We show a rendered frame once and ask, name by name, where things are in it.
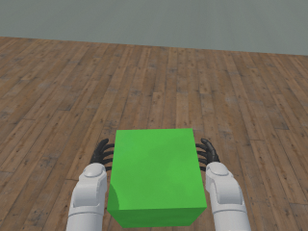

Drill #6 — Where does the right robot forearm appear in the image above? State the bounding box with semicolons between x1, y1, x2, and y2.
205;162;251;231

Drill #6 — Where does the carton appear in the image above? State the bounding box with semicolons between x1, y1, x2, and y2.
107;128;207;228

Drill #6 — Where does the left robot hand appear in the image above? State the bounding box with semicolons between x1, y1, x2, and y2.
90;138;115;171

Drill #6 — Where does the right robot hand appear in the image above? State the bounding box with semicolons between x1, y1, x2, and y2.
195;138;220;171

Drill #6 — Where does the left robot forearm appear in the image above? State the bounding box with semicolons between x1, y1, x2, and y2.
65;163;108;231

